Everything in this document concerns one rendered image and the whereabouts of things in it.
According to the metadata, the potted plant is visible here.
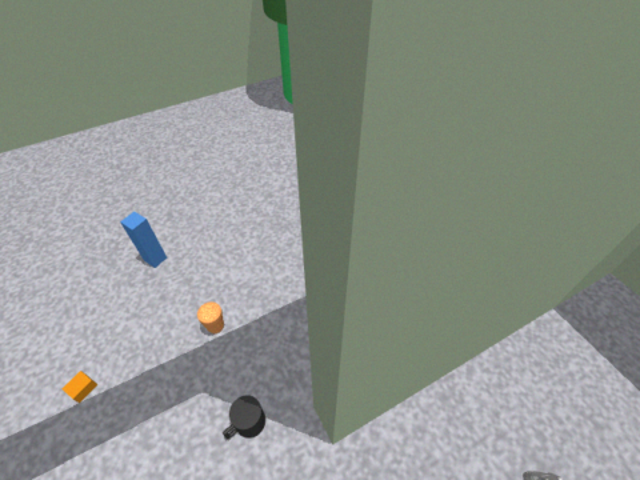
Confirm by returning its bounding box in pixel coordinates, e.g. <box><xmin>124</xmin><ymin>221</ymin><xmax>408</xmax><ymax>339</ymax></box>
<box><xmin>263</xmin><ymin>0</ymin><xmax>293</xmax><ymax>104</ymax></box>

